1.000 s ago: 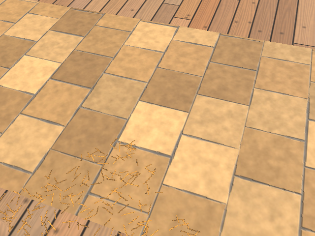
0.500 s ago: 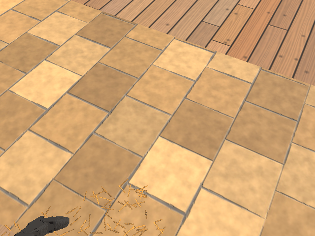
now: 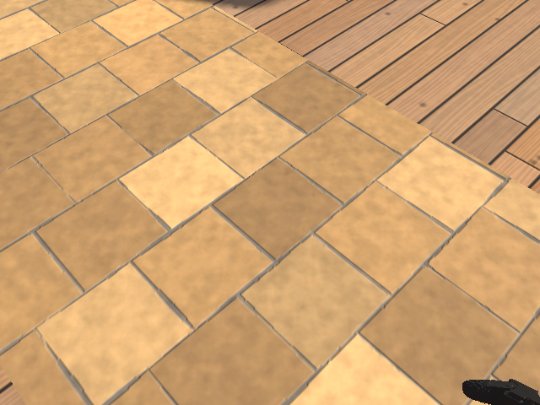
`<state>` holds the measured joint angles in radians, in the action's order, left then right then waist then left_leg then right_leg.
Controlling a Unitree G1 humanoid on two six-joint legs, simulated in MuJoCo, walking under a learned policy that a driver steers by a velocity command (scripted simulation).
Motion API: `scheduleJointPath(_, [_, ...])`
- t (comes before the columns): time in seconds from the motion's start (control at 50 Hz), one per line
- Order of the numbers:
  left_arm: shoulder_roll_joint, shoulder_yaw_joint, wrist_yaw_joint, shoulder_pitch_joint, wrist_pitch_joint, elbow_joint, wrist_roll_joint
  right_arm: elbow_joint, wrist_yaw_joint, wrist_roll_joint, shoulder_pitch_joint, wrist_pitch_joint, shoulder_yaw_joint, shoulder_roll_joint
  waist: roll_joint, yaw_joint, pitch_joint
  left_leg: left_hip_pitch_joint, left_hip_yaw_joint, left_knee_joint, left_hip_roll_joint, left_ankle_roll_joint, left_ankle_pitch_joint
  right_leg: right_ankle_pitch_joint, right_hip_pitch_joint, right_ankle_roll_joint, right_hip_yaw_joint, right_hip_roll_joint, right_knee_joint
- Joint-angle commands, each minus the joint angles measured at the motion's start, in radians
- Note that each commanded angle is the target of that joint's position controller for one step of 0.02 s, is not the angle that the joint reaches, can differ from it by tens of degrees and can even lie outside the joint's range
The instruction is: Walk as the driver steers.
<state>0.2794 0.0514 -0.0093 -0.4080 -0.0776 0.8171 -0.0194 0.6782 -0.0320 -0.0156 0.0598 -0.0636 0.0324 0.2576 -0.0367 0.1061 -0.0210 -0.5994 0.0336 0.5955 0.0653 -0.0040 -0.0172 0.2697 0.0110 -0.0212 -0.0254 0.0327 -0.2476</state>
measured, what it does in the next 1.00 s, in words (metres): walks ahead: left foot, then right foot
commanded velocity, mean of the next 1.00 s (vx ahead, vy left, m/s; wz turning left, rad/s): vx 0.26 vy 0.00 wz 0.19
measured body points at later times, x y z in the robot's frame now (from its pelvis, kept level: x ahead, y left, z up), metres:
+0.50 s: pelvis +0.26 +0.04 +0.00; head +0.29 +0.04 +0.45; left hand +0.48 +0.26 -0.10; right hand +0.25 -0.24 -0.13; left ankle +0.19 +0.13 -0.74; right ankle +0.43 -0.12 -0.71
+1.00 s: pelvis +0.33 +0.05 -0.02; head +0.35 +0.08 +0.43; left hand +0.44 +0.35 -0.14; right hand +0.50 -0.22 -0.11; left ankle +0.33 +0.14 -0.75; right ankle +0.42 -0.10 -0.73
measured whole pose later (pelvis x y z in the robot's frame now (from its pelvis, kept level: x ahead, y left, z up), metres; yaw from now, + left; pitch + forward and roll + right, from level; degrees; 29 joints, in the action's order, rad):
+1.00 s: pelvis +0.33 +0.05 -0.02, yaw +13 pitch +0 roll -3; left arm 0.30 0.08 0.03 -0.07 0.02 0.80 0.00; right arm 0.74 0.01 0.01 0.23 0.07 0.08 0.30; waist 0.03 -0.02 -0.04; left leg -0.34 -0.02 0.65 0.03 -0.04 -0.33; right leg 0.37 0.41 0.05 -0.14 -0.10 -0.69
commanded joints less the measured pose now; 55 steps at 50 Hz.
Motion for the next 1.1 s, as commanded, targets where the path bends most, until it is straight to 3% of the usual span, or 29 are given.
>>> scheduleJointPath(0.02, [0.185,0.047,0.008,-0.004,0.003,-0.030,-0.008,-0.098,-0.012,-0.005,-0.101,-0.024,0.021,0.081,0.126,-0.034,-0.040,0.034,-0.017,-0.063,-0.020,-0.030,-0.022,-0.331,0.002,-0.152,0.152,-0.285,0.046])
scheduleJointPath(0.06, [0.202,0.052,0.014,0.022,0.013,-0.026,-0.010,-0.080,-0.012,0.000,-0.022,-0.028,0.037,0.113,0.130,-0.095,0.008,0.172,-0.049,-0.110,-0.053,-0.065,-0.057,-0.530,-0.019,-0.126,0.125,-0.276,-0.059])
scheduleJointPath(0.08, [0.188,0.046,0.017,0.025,0.017,-0.026,-0.009,-0.040,-0.005,0.006,0.102,-0.026,0.059,0.149,0.112,-0.156,0.088,0.354,-0.072,-0.131,-0.077,-0.092,-0.048,-0.653,0.012,-0.102,0.083,-0.232,-0.207])
scheduleJointPath(0.1, [0.150,0.027,0.020,0.031,0.016,-0.043,0.008,-0.001,0.006,0.012,0.275,-0.023,0.080,0.206,0.067,-0.230,0.215,0.628,0.032,-0.096,0.025,-0.142,-0.037,-0.531,0.162,-0.065,0.043,-0.185,-0.449])
scheduleJointPath(0.12, [0.041,-0.009,0.016,-0.071,0.000,-0.075,0.017,0.012,0.013,0.029,0.367,-0.016,0.102,0.311,-0.178,-0.203,0.347,0.998,0.476,-0.141,0.291,-0.294,-0.175,-0.025,0.575,0.012,-0.002,-0.023,-0.849])
scheduleJointPath(0.14, [0.086,-0.001,0.013,-0.057,-0.019,-0.056,0.000,0.018,0.012,0.015,0.389,-0.013,0.083,0.234,-0.197,-0.229,0.389,0.991,0.685,-0.268,0.335,-0.320,-0.326,0.313,0.706,0.010,0.143,-0.004,-0.996])
scheduleJointPath(0.16, [0.157,0.022,0.008,0.027,-0.026,-0.077,-0.028,0.021,0.013,0.009,0.328,-0.014,0.065,0.188,-0.126,-0.222,0.224,0.863,0.539,-0.291,0.304,-0.270,-0.369,0.250,0.784,-0.001,0.158,-0.057,-1.044])
scheduleJointPath(0.2, [0.145,0.024,0.010,0.110,-0.018,-0.093,-0.012,0.017,0.009,0.015,0.203,-0.019,0.045,0.124,-0.047,-0.162,0.072,0.610,0.320,-0.354,0.223,-0.217,-0.264,0.089,0.738,0.001,0.120,-0.133,-0.955])
scheduleJointPath(0.24, [0.112,0.026,0.011,0.064,0.010,-0.076,-0.008,0.024,0.006,0.028,0.147,-0.037,0.042,0.102,-0.094,-0.105,0.039,0.465,0.200,-0.424,0.183,-0.202,-0.162,-0.001,0.625,0.014,0.132,-0.169,-0.909])
scheduleJointPath(0.3, [0.085,0.026,0.016,0.078,0.033,-0.077,-0.008,0.058,0.011,0.034,0.147,-0.059,0.051,0.114,-0.042,-0.090,0.008,0.422,0.066,-0.466,0.172,-0.203,-0.004,-0.093,0.645,0.035,0.149,-0.165,-0.864])
scheduleJointPath(0.36, [0.056,0.015,0.014,0.163,0.020,-0.118,0.025,0.097,0.022,0.023,0.164,-0.050,0.048,0.131,-0.009,-0.082,-0.015,0.408,-0.026,-0.431,0.127,-0.203,0.350,-0.217,0.619,0.046,0.093,-0.148,-0.638])
scheduleJointPath(0.4, [0.017,-0.002,0.003,0.252,0.006,-0.137,0.033,0.111,0.030,0.012,0.188,-0.036,0.046,0.142,-0.011,-0.118,-0.015,0.398,-0.066,-0.412,0.087,-0.183,0.427,-0.325,0.539,0.044,0.034,-0.119,-0.459])
scheduleJointPath(0.48, [0.049,0.003,-0.016,0.340,-0.004,-0.167,0.027,0.160,0.039,-0.002,0.272,-0.002,0.057,0.191,-0.025,-0.148,0.010,0.538,0.010,-0.316,0.128,-0.171,0.412,-0.344,0.511,0.031,0.052,-0.071,-0.299])
scheduleJointPath(0.54, [0.111,0.027,-0.012,0.268,-0.010,-0.150,0.037,0.159,0.048,-0.012,0.233,0.020,0.065,0.202,-0.047,-0.085,0.055,0.576,0.072,-0.164,0.123,-0.127,0.372,-0.327,0.393,-0.011,0.060,-0.050,-0.192])
scheduleJointPath(0.56, [0.155,0.042,-0.002,0.200,-0.014,-0.129,0.045,0.153,0.049,-0.006,0.241,0.021,0.059,0.181,-0.012,-0.062,0.110,0.533,0.052,-0.048,0.062,-0.091,0.336,-0.534,0.240,-0.039,0.057,-0.069,-0.150])
scheduleJointPath(0.58, [0.224,0.056,0.010,0.116,-0.012,-0.128,0.067,0.120,0.047,0.019,0.266,0.013,0.039,0.119,0.110,-0.056,0.254,0.342,0.016,0.188,-0.019,-0.041,0.038,-0.986,-0.059,-0.115,0.189,-0.245,-0.268])
scheduleJointPath(0.6, [0.228,0.056,0.014,0.108,0.008,-0.137,0.063,0.137,0.044,0.009,0.409,0.013,0.011,0.037,0.323,-0.081,0.404,0.069,-0.013,0.506,-0.137,0.022,-0.676,-1.149,-0.314,-0.296,0.438,-0.501,-0.283])
scheduleJointPath(0.62, [0.156,0.038,0.015,0.107,0.027,-0.159,0.048,0.159,0.042,-0.007,0.403,0.026,0.039,0.146,0.216,-0.044,0.458,0.060,0.091,0.618,-0.101,0.030,-0.727,-0.958,-0.257,-0.288,0.441,-0.468,-0.244])
scheduleJointPath(0.64, [0.127,0.028,0.018,0.171,0.038,-0.166,0.037,0.135,0.046,-0.024,0.329,0.042,0.056,0.177,0.179,-0.059,0.340,-0.011,0.067,0.662,-0.070,0.041,-0.669,-0.777,-0.164,-0.257,0.352,-0.426,-0.203])
scheduleJointPath(0.68, [0.092,0.019,0.025,0.287,0.051,-0.160,0.027,0.124,0.068,-0.013,0.282,0.089,0.062,0.154,0.146,-0.107,0.173,-0.011,0.037,0.605,-0.009,0.071,-0.552,-0.398,0.078,-0.216,0.258,-0.361,-0.093])
scheduleJointPath(0.72, [0.106,0.027,0.026,0.353,0.053,-0.153,0.049,0.114,0.081,-0.005,0.303,0.127,0.060,0.117,0.195,-0.144,0.108,0.115,-0.008,0.549,-0.011,0.087,-0.470,-0.230,0.281,-0.209,0.168,-0.319,-0.005])
scheduleJointPath(0.86, [0.154,0.049,0.046,0.388,0.060,-0.113,0.031,0.047,0.051,0.007,0.221,0.133,0.062,0.119,0.175,-0.131,0.137,0.255,-0.054,0.259,0.014,0.032,-0.324,-0.201,0.272,-0.204,0.044,-0.363,0.005])
scheduleJointPath(0.94, [0.147,0.052,0.044,0.384,0.084,-0.079,0.002,0.059,0.035,0.012,0.275,0.134,0.082,0.139,0.133,-0.169,0.118,0.411,-0.103,-0.005,-0.041,-0.049,-0.219,-0.032,0.297,-0.099,-0.030,-0.326,-0.123])
scheduleJointPath(0.96, [0.109,0.046,0.039,0.339,0.092,-0.055,0.002,0.062,0.042,0.019,0.303,0.133,0.095,0.175,0.013,-0.169,0.069,0.456,0.012,-0.154,0.002,-0.100,-0.140,0.073,0.381,-0.018,-0.099,-0.257,-0.285])
scheduleJointPath(0.98, [0.055,0.032,0.030,0.304,0.097,-0.078,0.038,0.025,0.064,0.017,0.286,0.132,0.116,0.295,-0.313,-0.114,0.026,0.523,0.395,-0.261,0.257,-0.233,0.091,0.350,0.630,0.100,-0.190,-0.090,-0.615])
scheduleJointPath(1.0, [0.096,0.047,0.042,0.440,0.092,-0.122,0.036,-0.002,0.054,0.056,0.269,0.108,0.114,0.320,-0.254,-0.178,0.031,0.388,0.511,-0.334,0.307,-0.345,0.010,0.401,0.677,0.088,0.007,-0.028,-0.796])
scheduleJointPath(1.02, [0.118,0.055,0.049,0.453,0.092,-0.122,0.020,-0.007,0.050,0.062,0.222,0.082,0.108,0.294,-0.161,-0.153,0.024,0.377,0.429,-0.344,0.257,-0.305,-0.074,0.307,0.681,0.066,0.060,-0.046,-0.861])
scheduleJointPath(1.06, [0.128,0.069,0.066,0.386,0.096,-0.076,0.029,-0.024,0.057,0.019,0.126,0.063,0.090,0.224,-0.087,-0.106,0.040,0.402,0.326,-0.314,0.183,-0.202,-0.119,0.153,0.681,0.056,0.085,-0.068,-0.865])
scheduleJointPath(1.1, [0.121,0.072,0.066,0.367,0.091,-0.070,0.033,-0.031,0.068,0.012,0.118,0.064,0.074,0.187,-0.096,-0.095,0.074,0.411,0.289,-0.295,0.149,-0.194,-0.013,0.080,0.638,0.071,0.086,-0.052,-0.899])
